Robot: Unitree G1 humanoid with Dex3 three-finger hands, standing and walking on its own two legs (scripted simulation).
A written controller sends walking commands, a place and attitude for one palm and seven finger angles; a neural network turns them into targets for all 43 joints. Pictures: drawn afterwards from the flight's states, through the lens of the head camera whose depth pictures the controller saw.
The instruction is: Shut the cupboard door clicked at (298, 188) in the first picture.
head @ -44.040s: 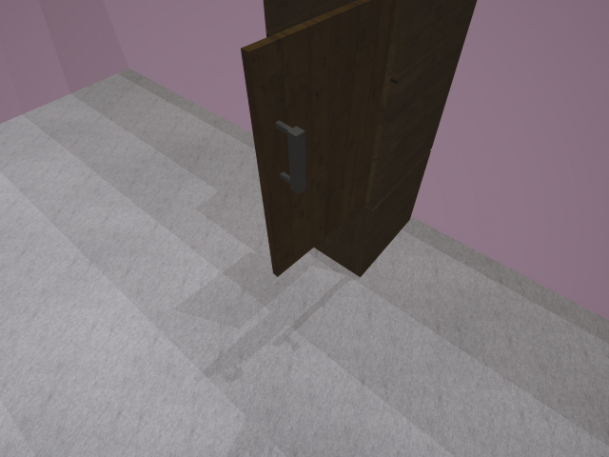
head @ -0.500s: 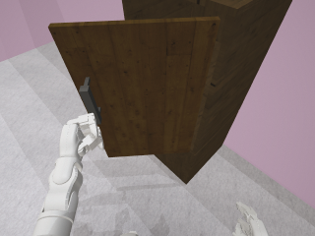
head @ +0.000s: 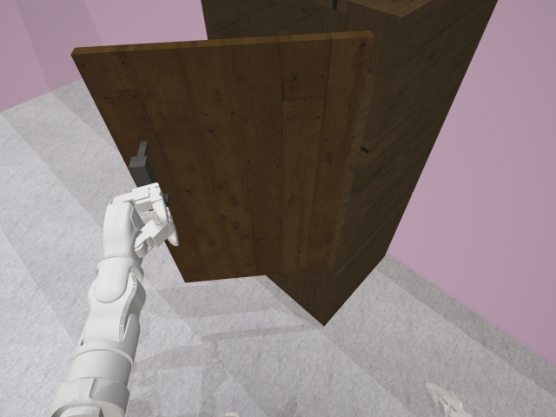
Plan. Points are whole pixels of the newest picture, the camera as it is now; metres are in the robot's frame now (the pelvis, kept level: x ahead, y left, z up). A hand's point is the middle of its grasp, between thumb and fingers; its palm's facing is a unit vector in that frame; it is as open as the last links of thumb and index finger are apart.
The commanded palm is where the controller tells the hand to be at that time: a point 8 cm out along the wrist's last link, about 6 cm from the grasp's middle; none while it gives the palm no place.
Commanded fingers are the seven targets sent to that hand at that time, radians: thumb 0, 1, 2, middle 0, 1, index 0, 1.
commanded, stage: bring the fist close to the handle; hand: left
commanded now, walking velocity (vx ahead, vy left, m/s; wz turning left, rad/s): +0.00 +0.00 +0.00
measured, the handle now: (154, 184) +0.45 +0.22 +0.08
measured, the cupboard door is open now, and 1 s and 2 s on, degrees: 49 35 21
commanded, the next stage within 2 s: push the door shut along its arc in 0.12 s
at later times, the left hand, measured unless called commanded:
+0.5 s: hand (164, 211) +0.39 +0.19 +0.08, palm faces +0.08 -1.00 -0.03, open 3.0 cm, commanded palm +0.38 +0.23 +0.08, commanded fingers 0.00 0.90 0.90 -1.30 -1.50 -1.30 -1.50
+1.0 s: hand (173, 183) +0.45 +0.19 +0.08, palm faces -0.05 -1.00 -0.02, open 3.3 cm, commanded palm +0.44 +0.22 +0.08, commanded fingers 0.00 0.90 0.90 -1.30 -1.50 -1.30 -1.50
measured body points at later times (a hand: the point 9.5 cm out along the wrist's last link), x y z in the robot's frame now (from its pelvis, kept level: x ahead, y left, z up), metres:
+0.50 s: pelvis -0.01 +0.01 +0.00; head +0.04 +0.00 +0.44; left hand +0.38 +0.24 +0.08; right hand +0.12 -0.24 -0.12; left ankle +0.03 +0.12 -0.70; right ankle -0.01 -0.10 -0.70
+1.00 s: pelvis -0.02 +0.02 -0.02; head +0.06 +0.02 +0.42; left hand +0.45 +0.24 +0.09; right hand +0.03 -0.25 -0.13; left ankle +0.03 +0.12 -0.70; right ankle -0.01 -0.10 -0.70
